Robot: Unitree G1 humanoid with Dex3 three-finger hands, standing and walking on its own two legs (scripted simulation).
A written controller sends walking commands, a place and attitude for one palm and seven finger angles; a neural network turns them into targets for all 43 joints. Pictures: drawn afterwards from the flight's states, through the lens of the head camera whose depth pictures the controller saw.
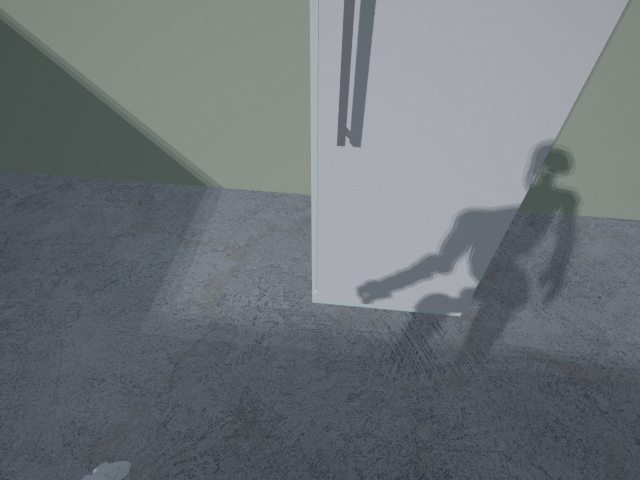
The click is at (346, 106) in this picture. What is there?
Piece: fridge door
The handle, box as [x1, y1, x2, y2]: [337, 0, 354, 145]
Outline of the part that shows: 354,0 344,0 337,145 344,145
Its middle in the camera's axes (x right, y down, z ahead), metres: +0.05 -0.37 +0.68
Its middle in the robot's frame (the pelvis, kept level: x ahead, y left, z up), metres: +0.78 +0.00 +0.22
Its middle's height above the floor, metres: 1.00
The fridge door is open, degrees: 0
